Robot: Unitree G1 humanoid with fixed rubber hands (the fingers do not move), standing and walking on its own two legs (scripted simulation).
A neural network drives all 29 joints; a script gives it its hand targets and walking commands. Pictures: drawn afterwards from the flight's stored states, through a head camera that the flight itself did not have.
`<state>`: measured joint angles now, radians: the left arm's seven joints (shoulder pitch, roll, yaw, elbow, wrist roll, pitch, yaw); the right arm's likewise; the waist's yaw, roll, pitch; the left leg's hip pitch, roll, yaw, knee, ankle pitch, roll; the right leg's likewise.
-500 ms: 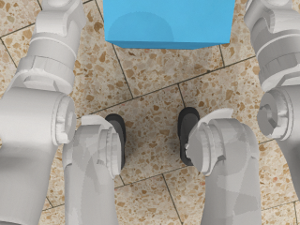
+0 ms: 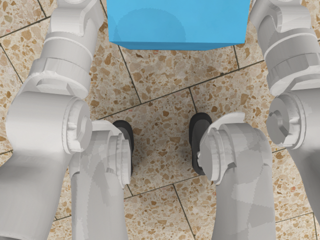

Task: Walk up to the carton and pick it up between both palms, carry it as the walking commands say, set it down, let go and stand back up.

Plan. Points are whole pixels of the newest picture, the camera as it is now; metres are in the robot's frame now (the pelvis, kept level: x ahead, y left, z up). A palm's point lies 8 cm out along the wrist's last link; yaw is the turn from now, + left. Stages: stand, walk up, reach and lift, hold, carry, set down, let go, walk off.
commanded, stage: reach and lift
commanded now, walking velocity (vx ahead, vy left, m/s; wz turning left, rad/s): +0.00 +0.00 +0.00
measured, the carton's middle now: out of the picture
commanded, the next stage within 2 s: none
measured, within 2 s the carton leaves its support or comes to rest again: leaves its support in 0.50 s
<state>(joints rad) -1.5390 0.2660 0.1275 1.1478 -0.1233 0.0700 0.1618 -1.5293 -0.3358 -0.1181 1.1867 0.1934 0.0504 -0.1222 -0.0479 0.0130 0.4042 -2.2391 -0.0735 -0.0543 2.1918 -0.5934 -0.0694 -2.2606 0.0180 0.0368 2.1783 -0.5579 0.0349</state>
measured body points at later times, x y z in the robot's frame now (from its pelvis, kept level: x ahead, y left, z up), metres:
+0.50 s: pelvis +0.01 +0.00 -0.01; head +0.38 -0.02 +0.25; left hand +0.57 +0.11 -0.18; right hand +0.55 -0.19 -0.18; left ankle +0.11 +0.13 -0.34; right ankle +0.12 -0.13 -0.34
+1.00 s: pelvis +0.01 +0.00 +0.03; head +0.36 -0.02 +0.31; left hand +0.57 +0.11 -0.11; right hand +0.56 -0.19 -0.11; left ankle +0.11 +0.13 -0.34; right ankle +0.12 -0.13 -0.34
